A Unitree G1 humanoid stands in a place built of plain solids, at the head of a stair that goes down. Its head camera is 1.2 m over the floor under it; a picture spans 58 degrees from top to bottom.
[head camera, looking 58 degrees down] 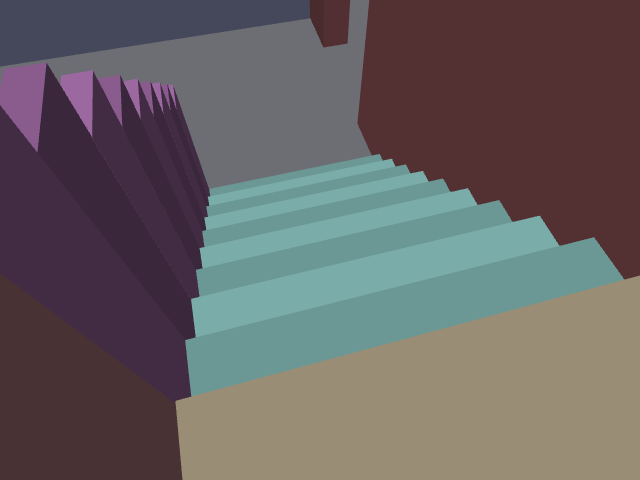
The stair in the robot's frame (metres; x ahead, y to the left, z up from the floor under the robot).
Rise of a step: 0.19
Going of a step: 0.24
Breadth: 1.54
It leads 15 degrees to the left of straight ahead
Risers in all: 10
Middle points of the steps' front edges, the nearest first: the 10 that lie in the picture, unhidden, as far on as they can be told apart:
0.45 -0.36 0.00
0.68 -0.30 -0.19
0.91 -0.23 -0.38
1.15 -0.17 -0.57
1.38 -0.11 -0.76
1.61 -0.05 -0.95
1.84 0.02 -1.14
2.07 0.08 -1.33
2.30 0.14 -1.52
2.54 0.20 -1.71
